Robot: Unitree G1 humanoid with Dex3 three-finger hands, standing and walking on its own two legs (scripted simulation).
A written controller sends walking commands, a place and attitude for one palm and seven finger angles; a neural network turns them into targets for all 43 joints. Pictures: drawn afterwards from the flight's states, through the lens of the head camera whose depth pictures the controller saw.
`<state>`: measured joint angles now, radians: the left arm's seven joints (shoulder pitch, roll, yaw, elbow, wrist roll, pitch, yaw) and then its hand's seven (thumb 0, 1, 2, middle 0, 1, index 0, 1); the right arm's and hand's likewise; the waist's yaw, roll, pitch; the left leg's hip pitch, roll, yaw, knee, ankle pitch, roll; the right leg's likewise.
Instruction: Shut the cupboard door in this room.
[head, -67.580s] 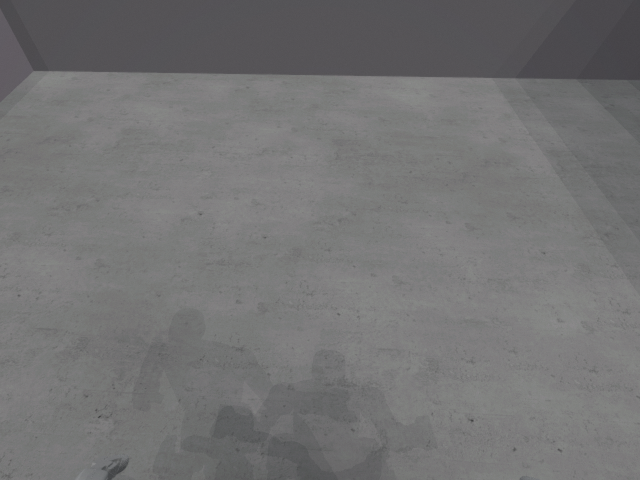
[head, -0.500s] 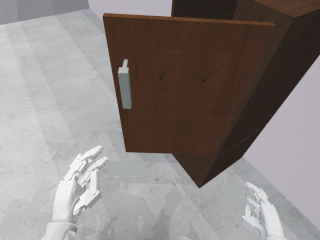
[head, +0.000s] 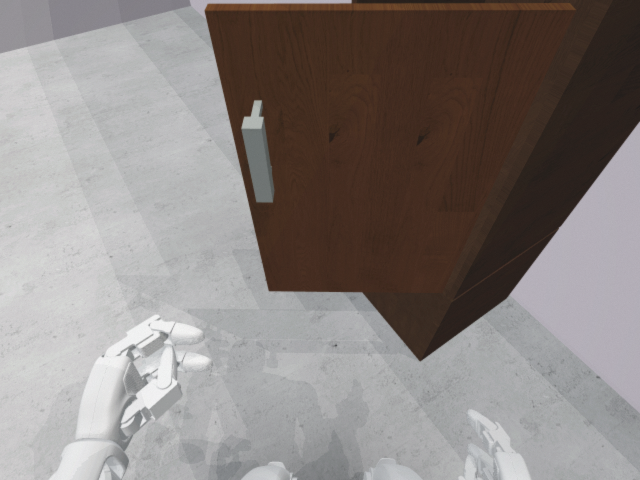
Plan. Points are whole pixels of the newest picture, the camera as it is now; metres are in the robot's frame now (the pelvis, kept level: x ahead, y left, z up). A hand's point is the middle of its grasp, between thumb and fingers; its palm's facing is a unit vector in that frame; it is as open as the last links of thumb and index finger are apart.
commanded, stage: raise the hand and make a fist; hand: left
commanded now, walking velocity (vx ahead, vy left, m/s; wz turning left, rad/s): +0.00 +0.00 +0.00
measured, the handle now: (261, 152) +0.51 +0.11 +0.13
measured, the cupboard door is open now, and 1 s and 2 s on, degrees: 56 56 56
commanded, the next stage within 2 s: bring the fist close to the handle in 1.08 s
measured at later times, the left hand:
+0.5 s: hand (130, 339) +0.23 +0.20 +0.12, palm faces +0.07 -0.99 -0.07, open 3.1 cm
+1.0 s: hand (132, 331) +0.24 +0.20 +0.13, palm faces +0.06 -1.00 -0.06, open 3.1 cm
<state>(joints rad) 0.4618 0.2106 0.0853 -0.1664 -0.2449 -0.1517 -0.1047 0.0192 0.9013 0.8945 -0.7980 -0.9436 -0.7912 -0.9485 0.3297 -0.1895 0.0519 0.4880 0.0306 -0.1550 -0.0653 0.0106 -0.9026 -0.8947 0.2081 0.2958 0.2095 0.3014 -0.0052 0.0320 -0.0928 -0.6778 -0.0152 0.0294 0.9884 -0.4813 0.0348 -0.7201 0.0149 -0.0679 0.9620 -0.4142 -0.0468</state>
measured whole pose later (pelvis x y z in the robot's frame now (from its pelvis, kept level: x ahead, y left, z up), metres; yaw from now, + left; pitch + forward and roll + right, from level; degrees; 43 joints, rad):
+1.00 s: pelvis +0.02 +0.00 +0.03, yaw +1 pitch +4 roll +0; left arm 0.35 0.26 0.18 -0.16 -0.28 -0.13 -0.21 0.02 0.90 0.90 -1.30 -1.49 -1.29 -1.50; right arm 0.28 -0.25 0.04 0.54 0.03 -0.24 -0.08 0.01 -0.91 -0.90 0.20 0.30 0.21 0.30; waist 0.03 0.03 -0.05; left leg -0.41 -0.03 0.01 0.75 -0.41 0.03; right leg -0.45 0.01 -0.08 0.73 -0.35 -0.04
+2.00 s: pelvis +0.02 +0.00 +0.04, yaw +0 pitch +5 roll +0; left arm -0.20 0.12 0.00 0.22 -0.14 -0.09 0.03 0.02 0.90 0.90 -1.30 -1.50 -1.30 -1.50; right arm 0.24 -0.22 0.04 0.61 0.02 -0.15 -0.04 0.01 -0.91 -0.90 0.20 0.30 0.21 0.30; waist -0.01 0.03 -0.04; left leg -0.41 -0.03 0.02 0.71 -0.39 0.03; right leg -0.46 0.01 -0.06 0.71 -0.34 -0.05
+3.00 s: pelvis +0.00 -0.01 +0.04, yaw +0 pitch +7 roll +1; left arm -0.64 0.17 0.09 0.84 -0.13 -0.29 -0.01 0.05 0.90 0.91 -1.30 -1.50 -1.30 -1.50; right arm 0.27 -0.24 0.02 0.67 0.03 -0.09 -0.04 0.00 -0.91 -0.90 0.20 0.29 0.20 0.30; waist -0.06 0.02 -0.03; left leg -0.47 -0.02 0.03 0.69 -0.34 0.02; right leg -0.52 0.03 -0.06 0.70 -0.29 -0.06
